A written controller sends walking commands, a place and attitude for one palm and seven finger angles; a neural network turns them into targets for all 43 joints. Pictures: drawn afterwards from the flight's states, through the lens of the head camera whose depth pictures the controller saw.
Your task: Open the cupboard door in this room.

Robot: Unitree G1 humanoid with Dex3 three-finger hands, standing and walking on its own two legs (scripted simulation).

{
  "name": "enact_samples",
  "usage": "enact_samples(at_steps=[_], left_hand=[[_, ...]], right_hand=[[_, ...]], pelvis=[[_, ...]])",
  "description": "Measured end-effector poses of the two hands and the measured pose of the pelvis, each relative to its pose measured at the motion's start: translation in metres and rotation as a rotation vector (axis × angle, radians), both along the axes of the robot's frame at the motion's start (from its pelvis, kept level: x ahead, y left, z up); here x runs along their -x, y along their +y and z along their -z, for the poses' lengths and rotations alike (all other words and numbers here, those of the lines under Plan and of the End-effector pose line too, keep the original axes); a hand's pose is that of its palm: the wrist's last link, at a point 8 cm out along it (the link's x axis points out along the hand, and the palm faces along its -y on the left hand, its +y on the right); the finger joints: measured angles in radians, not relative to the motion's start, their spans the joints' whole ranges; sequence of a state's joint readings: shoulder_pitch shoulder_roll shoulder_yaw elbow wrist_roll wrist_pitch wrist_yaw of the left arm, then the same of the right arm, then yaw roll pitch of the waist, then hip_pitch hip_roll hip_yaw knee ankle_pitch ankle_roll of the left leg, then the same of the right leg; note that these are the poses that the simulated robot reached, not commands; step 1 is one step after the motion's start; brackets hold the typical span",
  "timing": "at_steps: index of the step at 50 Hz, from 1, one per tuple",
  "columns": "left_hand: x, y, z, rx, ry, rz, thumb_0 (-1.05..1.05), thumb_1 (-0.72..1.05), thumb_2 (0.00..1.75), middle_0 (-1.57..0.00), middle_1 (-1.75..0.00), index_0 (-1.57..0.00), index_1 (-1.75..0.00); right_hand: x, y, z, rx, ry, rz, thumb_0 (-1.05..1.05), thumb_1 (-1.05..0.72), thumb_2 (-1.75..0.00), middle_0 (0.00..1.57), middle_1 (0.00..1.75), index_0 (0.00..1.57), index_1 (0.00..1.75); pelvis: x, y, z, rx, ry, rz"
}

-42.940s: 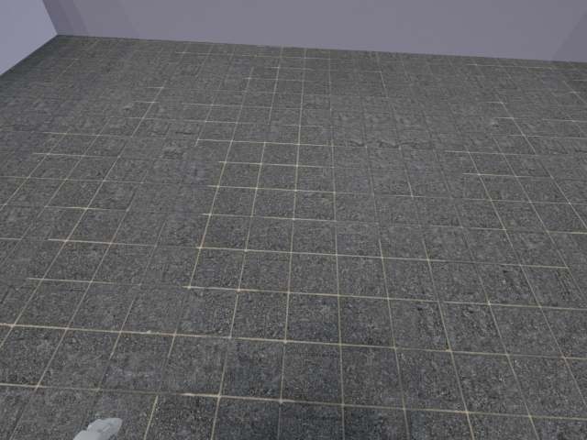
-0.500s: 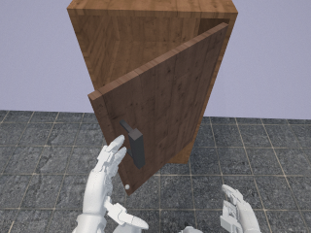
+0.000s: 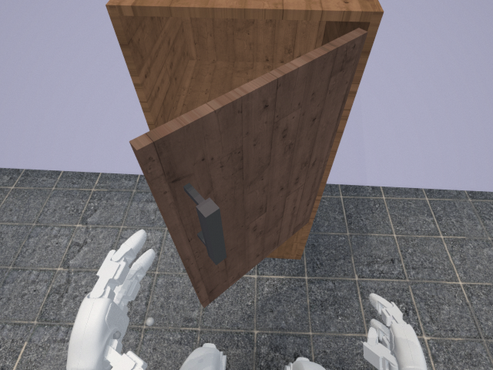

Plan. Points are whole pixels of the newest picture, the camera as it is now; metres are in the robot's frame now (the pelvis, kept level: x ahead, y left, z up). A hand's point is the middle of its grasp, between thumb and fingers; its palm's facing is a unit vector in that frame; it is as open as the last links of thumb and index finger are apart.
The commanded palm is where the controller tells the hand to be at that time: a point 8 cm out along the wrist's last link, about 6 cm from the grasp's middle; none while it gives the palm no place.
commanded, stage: draw the hand back to the body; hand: left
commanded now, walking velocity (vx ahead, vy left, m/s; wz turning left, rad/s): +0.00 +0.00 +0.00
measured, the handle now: (205, 225) +0.32 +0.09 +0.08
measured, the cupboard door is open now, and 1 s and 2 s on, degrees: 44 44 44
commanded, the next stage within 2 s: step back with the hand held close in 1.60 s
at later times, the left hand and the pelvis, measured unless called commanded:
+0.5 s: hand (88, 305) +0.18 +0.19 +0.13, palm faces +0.00 -1.00 -0.05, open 16.3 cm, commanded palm +0.15 +0.25 +0.15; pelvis +0.00 +0.02 +0.03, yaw +0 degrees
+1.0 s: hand out of the picture +0.21 +0.28 +0.20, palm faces +0.35 -0.85 -0.38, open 11.8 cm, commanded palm +0.16 +0.32 +0.23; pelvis +0.02 +0.04 +0.08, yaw -1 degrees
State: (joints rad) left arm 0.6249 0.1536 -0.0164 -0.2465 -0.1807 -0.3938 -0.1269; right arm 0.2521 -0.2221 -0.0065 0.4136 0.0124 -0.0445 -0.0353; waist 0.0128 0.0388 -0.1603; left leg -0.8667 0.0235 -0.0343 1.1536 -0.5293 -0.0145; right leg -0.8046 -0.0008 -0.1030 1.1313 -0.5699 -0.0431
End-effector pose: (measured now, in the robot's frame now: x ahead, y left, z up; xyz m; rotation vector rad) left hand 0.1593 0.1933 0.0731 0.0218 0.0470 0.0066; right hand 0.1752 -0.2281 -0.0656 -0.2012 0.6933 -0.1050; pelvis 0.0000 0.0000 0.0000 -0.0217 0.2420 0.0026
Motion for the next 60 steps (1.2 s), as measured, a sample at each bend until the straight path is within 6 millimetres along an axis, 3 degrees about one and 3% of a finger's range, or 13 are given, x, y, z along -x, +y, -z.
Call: enact_samples(at_steps=[6, 14, 23, 27, 29, 38, 45, 60], left_hand=[[-0.005, 0.001, -0.002, 0.002, -0.02, 0.045, -0.01, -0.5, 0.3, -0.16, -0.3, -0.15, -0.3], [-0.004, 0.029, -0.042, -0.034, -0.058, -0.013, -0.02, -0.5, 0.3, -0.16, -0.3, -0.15, -0.3], [0.001, 0.047, -0.052, -0.022, -0.02, 0.009, -0.01, -0.5, 0.3, -0.15, -0.3, -0.15, -0.3], [-0.001, 0.06, -0.068, -0.04, -0.068, -0.002, -0.01, -0.47, 0.31, -0.16, -0.3, -0.15, -0.3], [-0.002, 0.067, -0.079, -0.133, -0.061, -0.044, -0.01, -0.44, 0.32, -0.16, -0.3, -0.15, -0.3], [-0.002, 0.088, -0.102, -0.297, 0.028, -0.219, -0.01, -0.19, 0.43, -0.17, -0.3, -0.16, -0.3], [-0.008, 0.111, -0.129, -0.368, -0.022, -0.302, -0.01, 0.04, 0.53, -0.18, -0.3, -0.18, -0.3], [-0.022, 0.133, -0.179, -0.43, -0.152, -0.413, 0.0, 0.56, 0.75, -0.2, -0.3, -0.2, -0.3]], right_hand=[[0.001, 0.003, -0.001, 0.008, -0.015, 0.013, 0.02, -0.91, -0.9, 0.2, 0.3, 0.2, 0.3], [0.005, 0.018, -0.02, -0.033, -0.041, 0.042, 0.02, -0.91, -0.9, 0.2, 0.3, 0.2, 0.3], [0.0, 0.028, -0.043, -0.006, -0.093, 0.016, 0.02, -0.9, -0.9, 0.2, 0.3, 0.2, 0.3], [-0.004, 0.033, -0.052, -0.001, -0.116, 0.008, 0.02, -0.9, -0.9, 0.2, 0.3, 0.2, 0.3], [-0.005, 0.036, -0.056, 0.007, -0.117, 0.009, 0.02, -0.9, -0.9, 0.2, 0.3, 0.2, 0.3], [-0.009, 0.056, -0.068, -0.007, -0.097, -0.001, 0.02, -0.9, -0.9, 0.2, 0.3, 0.2, 0.3], [-0.012, 0.065, -0.073, -0.005, -0.074, -0.032, 0.02, -0.9, -0.9, 0.2, 0.3, 0.2, 0.3], [-0.028, 0.048, -0.085, 0.014, -0.064, -0.044, 0.02, -0.9, -0.9, 0.2, 0.3, 0.2, 0.3]], pelvis=[[0.004, 0.004, 0.002, 0.005, -0.007, 0.004], [-0.001, 0.012, -0.015, 0.011, -0.057, 0.006], [-0.003, 0.023, -0.028, 0.022, -0.098, 0.001], [-0.005, 0.027, -0.032, 0.027, -0.115, 0.0], [-0.007, 0.029, -0.036, 0.025, -0.126, 0.005], [-0.014, 0.041, -0.058, 0.015, -0.181, 0.013], [-0.02, 0.044, -0.07, 0.008, -0.229, 0.012], [-0.029, 0.035, -0.086, -0.006, -0.289, 0.023]])
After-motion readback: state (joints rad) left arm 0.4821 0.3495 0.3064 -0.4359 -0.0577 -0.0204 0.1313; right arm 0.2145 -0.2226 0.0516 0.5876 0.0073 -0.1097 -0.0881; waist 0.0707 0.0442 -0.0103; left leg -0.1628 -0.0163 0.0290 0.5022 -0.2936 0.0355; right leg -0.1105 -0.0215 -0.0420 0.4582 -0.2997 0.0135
